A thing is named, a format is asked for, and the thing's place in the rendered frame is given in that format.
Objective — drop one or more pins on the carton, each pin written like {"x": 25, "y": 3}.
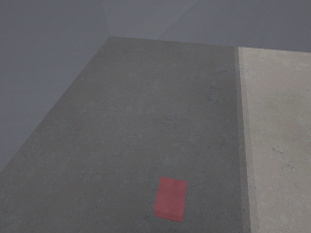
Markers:
{"x": 170, "y": 199}

